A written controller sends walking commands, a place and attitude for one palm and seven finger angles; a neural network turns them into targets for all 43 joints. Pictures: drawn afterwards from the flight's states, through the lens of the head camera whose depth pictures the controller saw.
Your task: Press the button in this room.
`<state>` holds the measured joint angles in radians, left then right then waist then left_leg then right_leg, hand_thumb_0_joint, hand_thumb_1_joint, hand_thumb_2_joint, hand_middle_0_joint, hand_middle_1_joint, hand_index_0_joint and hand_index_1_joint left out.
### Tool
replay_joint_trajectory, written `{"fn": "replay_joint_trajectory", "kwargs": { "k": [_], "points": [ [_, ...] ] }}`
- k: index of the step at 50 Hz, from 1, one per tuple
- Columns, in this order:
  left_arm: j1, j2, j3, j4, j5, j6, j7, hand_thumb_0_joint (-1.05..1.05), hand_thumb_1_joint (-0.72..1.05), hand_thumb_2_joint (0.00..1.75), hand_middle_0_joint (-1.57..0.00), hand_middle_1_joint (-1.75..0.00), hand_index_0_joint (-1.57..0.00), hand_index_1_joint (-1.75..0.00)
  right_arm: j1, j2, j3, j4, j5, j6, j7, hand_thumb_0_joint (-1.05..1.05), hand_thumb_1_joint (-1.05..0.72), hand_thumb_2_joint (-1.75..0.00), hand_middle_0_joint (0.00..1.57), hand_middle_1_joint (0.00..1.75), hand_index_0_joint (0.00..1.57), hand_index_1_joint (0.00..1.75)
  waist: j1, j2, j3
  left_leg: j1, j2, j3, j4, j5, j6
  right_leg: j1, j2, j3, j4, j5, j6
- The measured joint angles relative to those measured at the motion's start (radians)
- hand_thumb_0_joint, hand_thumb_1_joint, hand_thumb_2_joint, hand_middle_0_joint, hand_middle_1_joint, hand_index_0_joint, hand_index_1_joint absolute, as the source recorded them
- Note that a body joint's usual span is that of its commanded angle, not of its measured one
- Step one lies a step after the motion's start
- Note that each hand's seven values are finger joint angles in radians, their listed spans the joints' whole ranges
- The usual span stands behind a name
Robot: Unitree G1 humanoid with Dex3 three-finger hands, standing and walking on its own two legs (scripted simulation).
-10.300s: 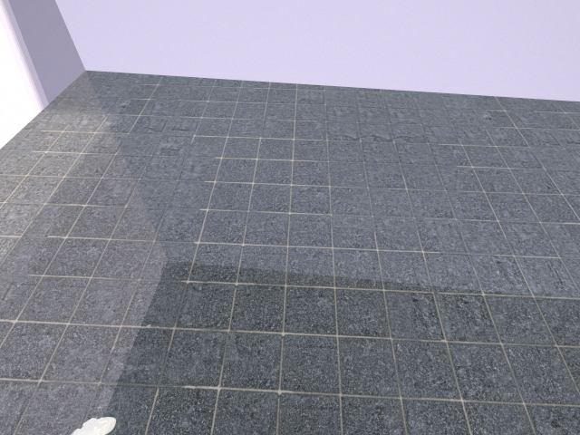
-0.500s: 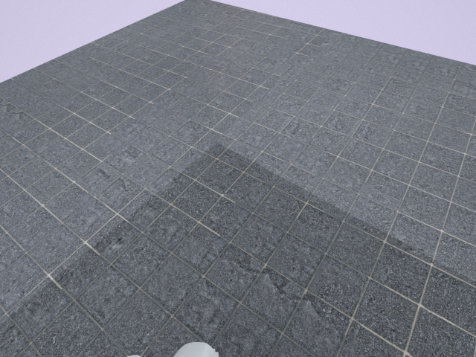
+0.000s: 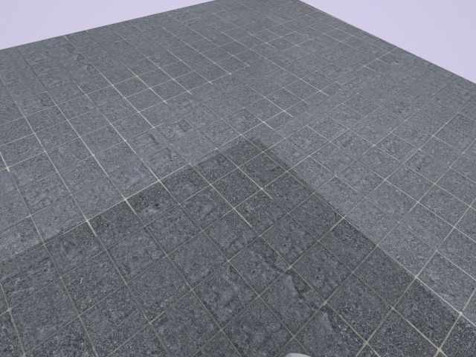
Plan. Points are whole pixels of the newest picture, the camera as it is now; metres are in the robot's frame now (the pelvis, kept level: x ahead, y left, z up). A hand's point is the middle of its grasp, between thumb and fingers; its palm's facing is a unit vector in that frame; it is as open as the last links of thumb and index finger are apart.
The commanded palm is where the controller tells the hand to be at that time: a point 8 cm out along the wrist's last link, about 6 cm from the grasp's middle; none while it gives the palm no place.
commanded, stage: turn or walk to find it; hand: left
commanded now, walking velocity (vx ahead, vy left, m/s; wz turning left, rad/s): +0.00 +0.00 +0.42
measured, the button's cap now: out of the picture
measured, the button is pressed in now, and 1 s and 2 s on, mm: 0 0 0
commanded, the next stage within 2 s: none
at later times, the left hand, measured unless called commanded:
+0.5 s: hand out of the picture -0.02 +0.17 -0.17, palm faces +0.26 -0.94 -0.24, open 7.4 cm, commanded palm none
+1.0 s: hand out of the picture -0.04 +0.21 -0.15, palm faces +0.43 -0.86 -0.27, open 7.4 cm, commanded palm none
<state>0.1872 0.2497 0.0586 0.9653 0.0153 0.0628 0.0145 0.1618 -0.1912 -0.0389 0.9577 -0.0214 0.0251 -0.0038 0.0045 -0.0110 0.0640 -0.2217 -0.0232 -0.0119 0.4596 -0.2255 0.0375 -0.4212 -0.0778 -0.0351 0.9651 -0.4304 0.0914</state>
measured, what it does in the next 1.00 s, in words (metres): steps on the spot, turning left: right foot, then left foot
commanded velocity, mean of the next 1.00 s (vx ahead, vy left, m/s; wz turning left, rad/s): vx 0.00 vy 0.00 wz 0.42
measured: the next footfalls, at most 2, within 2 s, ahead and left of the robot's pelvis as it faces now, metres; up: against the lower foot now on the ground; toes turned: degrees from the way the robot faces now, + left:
right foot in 0.16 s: +0.04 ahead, -0.14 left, +0.00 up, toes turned +1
left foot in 0.58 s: -0.05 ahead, +0.11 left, +0.00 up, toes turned +21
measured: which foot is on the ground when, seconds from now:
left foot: down 0.00-0.16, up 0.18-0.56, down 0.58-1.00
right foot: up 0.00-0.14, down 0.16-0.58, up 0.60-1.00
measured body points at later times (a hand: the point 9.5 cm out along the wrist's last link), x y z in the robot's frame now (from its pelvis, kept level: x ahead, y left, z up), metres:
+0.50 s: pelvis -0.03 -0.03 -0.01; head +0.01 -0.03 +0.44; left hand -0.04 +0.22 -0.15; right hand +0.07 -0.27 -0.16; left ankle -0.09 +0.11 -0.70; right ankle +0.00 -0.14 -0.74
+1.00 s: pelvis -0.05 -0.02 -0.01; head -0.03 -0.02 +0.44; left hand -0.06 +0.26 -0.13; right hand +0.10 -0.22 -0.16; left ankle -0.09 +0.10 -0.74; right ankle +0.00 -0.13 -0.73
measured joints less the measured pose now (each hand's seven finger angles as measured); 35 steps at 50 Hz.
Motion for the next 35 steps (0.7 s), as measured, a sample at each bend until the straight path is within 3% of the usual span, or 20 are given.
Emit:
{"fn": "replay_joint_trajectory", "kwargs": {
  "k": [5, 7, 8, 11, 14, 17, 21, 26, 29, 30, 32, 35],
  "points": [
    [-0.034, -0.026, -0.011, -0.029, -0.004, -0.012, 0.002, 0.01, 0.91, 0.90, -0.20, -0.29, -0.19, -0.30, 0.019, -0.010, -0.011, 0.001, -0.005, 0.013, 0.003, 0.01, -0.91, -0.90, 0.20, 0.30, 0.20, 0.30, -0.025, 0.026, -0.002, -0.035, -0.016, -0.042, 0.027, 0.006, -0.015, 0.078, 0.027, 0.002, -0.196, 0.009, -0.012],
    [-0.039, -0.036, -0.017, -0.043, -0.006, -0.025, 0.001, 0.01, 0.91, 0.90, -0.20, -0.29, -0.19, -0.30, 0.033, -0.016, -0.017, 0.002, -0.002, 0.019, 0.005, 0.01, -0.91, -0.90, 0.20, 0.30, 0.20, 0.30, -0.030, 0.035, -0.006, -0.061, -0.025, -0.060, 0.059, -0.001, -0.028, 0.136, 0.037, -0.006, -0.336, 0.086, -0.018],
    [-0.038, -0.040, -0.019, -0.050, -0.003, -0.035, 0.002, 0.00, 0.91, 0.90, -0.20, -0.29, -0.20, -0.30, 0.041, -0.020, -0.021, 0.003, 0.001, 0.021, 0.006, 0.01, -0.91, -0.90, 0.20, 0.30, 0.20, 0.30, -0.028, 0.039, -0.010, -0.081, -0.031, -0.068, 0.088, -0.011, -0.036, 0.162, 0.038, -0.012, -0.401, 0.122, -0.038],
    [-0.032, -0.068, -0.028, -0.060, 0.005, -0.047, 0.005, 0.00, 0.91, 0.90, -0.20, -0.29, -0.20, -0.30, 0.051, -0.039, -0.036, 0.012, 0.002, 0.041, 0.007, 0.01, -0.91, -0.90, 0.20, 0.30, 0.20, 0.30, -0.031, 0.064, -0.002, -0.171, -0.039, -0.069, 0.327, -0.194, -0.049, 0.162, 0.032, -0.049, -0.386, 0.128, -0.101],
    [-0.010, -0.085, -0.032, -0.060, 0.005, -0.045, 0.007, 0.00, 0.91, 0.90, -0.20, -0.29, -0.20, -0.30, 0.058, -0.056, -0.046, 0.021, -0.002, 0.055, 0.016, 0.01, -0.91, -0.90, 0.20, 0.30, 0.20, 0.30, -0.031, 0.068, 0.002, -0.250, -0.024, -0.041, 0.590, -0.193, -0.062, 0.186, 0.016, -0.077, -0.417, 0.140, -0.110],
    [0.005, -0.091, -0.034, -0.047, 0.008, -0.043, 0.009, 0.00, 0.90, 0.90, -0.21, -0.29, -0.20, -0.30, 0.066, -0.064, -0.050, 0.027, -0.003, 0.057, 0.021, 0.01, -0.91, -0.90, 0.20, 0.30, 0.20, 0.30, -0.037, 0.064, 0.007, -0.269, 0.012, -0.023, 0.683, -0.153, -0.082, 0.202, 0.001, -0.106, -0.441, 0.152, -0.107],
    [0.020, -0.087, -0.033, -0.033, 0.013, -0.045, 0.007, 0.00, 0.90, 0.90, -0.21, -0.29, -0.20, -0.30, 0.068, -0.062, -0.046, 0.038, -0.001, 0.061, 0.021, 0.01, -0.91, -0.90, 0.19, 0.30, 0.20, 0.30, -0.029, 0.043, 0.015, -0.218, 0.049, -0.002, 0.594, -0.183, -0.099, 0.203, -0.025, -0.139, -0.445, 0.154, -0.101],
    [0.032, -0.061, -0.023, -0.019, 0.018, -0.045, 0.002, 0.00, 0.90, 0.90, -0.21, -0.29, -0.20, -0.30, 0.038, -0.051, -0.031, 0.043, 0.008, 0.051, 0.017, 0.01, -0.91, -0.90, 0.19, 0.30, 0.20, 0.30, -0.003, 0.009, 0.031, -0.110, 0.060, 0.042, 0.346, -0.225, -0.095, 0.177, -0.063, -0.176, -0.405, 0.141, -0.079],
    [0.049, -0.035, -0.012, -0.007, 0.010, -0.035, 0.002, 0.00, 0.90, 0.90, -0.21, -0.30, -0.20, -0.30, 0.021, -0.046, -0.022, 0.027, 0.009, 0.026, 0.017, 0.01, -0.91, -0.90, 0.19, 0.30, 0.20, 0.30, 0.001, -0.009, 0.027, -0.026, 0.053, 0.068, 0.126, -0.079, -0.072, 0.141, -0.091, -0.195, -0.326, 0.107, -0.052],
    [0.050, -0.020, -0.005, -0.001, 0.006, -0.025, 0.002, 0.00, 0.90, 0.90, -0.21, -0.29, -0.20, -0.30, 0.010, -0.035, -0.021, 0.024, 0.007, 0.018, 0.016, 0.01, -0.91, -0.90, 0.19, 0.30, 0.20, 0.30, 0.008, -0.031, 0.031, -0.032, 0.039, 0.075, 0.136, -0.075, -0.051, 0.114, -0.099, -0.170, -0.265, 0.043, -0.039],
    [0.050, 0.000, 0.001, 0.016, 0.005, 0.002, 0.008, 0.01, 0.90, 0.90, -0.21, -0.29, -0.20, -0.30, -0.001, -0.020, -0.014, 0.013, 0.003, 0.005, 0.013, 0.01, -0.91, -0.90, 0.19, 0.30, 0.20, 0.30, 0.013, -0.044, 0.030, -0.036, 0.032, 0.076, 0.153, -0.105, -0.022, 0.056, -0.072, -0.102, -0.111, -0.073, -0.028],
    [0.037, 0.012, 0.006, 0.033, 0.003, 0.016, 0.004, 0.01, 0.91, 0.90, -0.20, -0.29, -0.20, -0.30, -0.003, -0.007, -0.005, 0.004, 0.000, -0.003, 0.001, 0.01, -0.91, -0.90, 0.19, 0.30, 0.20, 0.30, 0.008, -0.032, 0.020, -0.018, 0.029, 0.053, 0.100, -0.085, -0.009, -0.007, -0.031, -0.050, 0.059, -0.053, -0.017]
  ]
}}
